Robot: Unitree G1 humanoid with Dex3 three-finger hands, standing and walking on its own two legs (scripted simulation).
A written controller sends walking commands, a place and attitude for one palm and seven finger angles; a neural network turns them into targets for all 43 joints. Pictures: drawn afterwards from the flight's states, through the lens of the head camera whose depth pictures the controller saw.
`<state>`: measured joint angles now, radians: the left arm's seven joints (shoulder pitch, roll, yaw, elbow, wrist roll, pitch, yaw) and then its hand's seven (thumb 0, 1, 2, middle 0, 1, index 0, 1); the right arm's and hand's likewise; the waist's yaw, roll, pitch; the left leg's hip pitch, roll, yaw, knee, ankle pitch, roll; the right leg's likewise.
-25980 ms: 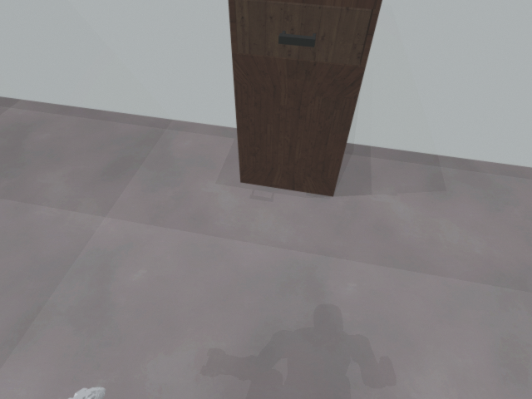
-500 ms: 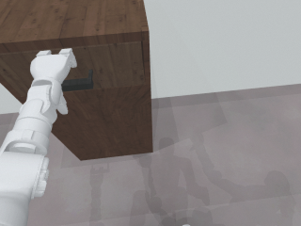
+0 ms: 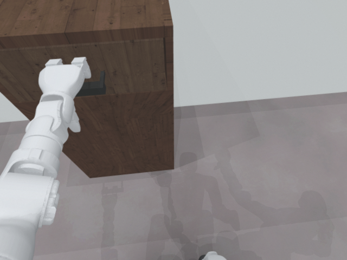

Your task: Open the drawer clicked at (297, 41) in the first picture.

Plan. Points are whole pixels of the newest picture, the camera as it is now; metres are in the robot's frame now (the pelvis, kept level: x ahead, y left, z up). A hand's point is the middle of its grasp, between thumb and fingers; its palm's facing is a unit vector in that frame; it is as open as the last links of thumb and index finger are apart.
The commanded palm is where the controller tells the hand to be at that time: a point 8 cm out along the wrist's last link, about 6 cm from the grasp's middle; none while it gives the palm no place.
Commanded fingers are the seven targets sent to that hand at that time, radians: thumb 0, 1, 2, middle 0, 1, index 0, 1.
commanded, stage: lower the fingers behind the handle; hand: left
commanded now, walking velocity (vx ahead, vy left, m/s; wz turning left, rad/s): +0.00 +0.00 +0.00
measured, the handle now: (82, 82) +0.56 +0.23 +0.05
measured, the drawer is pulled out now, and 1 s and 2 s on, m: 0.00 0.00 0.00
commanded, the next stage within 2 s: close the thumb around the handle in 1.10 s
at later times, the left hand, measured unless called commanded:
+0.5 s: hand (76, 101) +0.49 +0.24 +0.05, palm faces -0.05 +0.02 -1.00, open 13.9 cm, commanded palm +0.47 +0.24 +0.09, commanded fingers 0.00 -0.50 0.30 -0.30 -1.20 -0.30 -1.20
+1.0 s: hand (79, 105) +0.49 +0.24 +0.03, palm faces -0.06 +0.00 -1.00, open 13.9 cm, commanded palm +0.47 +0.24 +0.08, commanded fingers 0.00 -0.50 0.30 -0.30 -1.20 -0.30 -1.20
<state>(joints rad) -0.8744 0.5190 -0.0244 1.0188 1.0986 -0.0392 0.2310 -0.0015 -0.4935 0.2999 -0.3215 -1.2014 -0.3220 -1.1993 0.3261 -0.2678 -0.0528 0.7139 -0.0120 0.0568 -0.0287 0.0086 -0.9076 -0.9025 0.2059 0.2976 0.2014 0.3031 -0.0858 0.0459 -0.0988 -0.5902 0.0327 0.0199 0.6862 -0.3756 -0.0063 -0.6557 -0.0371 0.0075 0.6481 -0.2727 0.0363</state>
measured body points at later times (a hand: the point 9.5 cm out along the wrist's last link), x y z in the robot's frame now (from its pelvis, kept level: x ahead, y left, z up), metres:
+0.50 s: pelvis +0.00 +0.00 -0.01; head +0.10 -0.01 +0.43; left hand +0.49 +0.23 +0.10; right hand +0.02 -0.28 -0.14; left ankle -0.04 +0.12 -0.72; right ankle +0.01 -0.15 -0.72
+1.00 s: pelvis +0.00 +0.01 -0.01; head +0.10 +0.00 +0.42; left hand +0.49 +0.23 +0.08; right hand +0.00 -0.27 -0.15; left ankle -0.04 +0.12 -0.72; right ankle +0.01 -0.15 -0.72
